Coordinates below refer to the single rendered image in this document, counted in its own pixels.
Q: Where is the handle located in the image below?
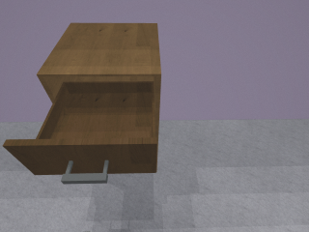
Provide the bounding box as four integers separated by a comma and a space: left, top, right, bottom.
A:
61, 159, 109, 185

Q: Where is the cabinet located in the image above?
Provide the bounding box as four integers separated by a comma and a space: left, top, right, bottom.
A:
37, 22, 161, 172

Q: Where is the drawer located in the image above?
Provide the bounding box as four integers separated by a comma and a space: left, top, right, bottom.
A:
3, 81, 157, 175

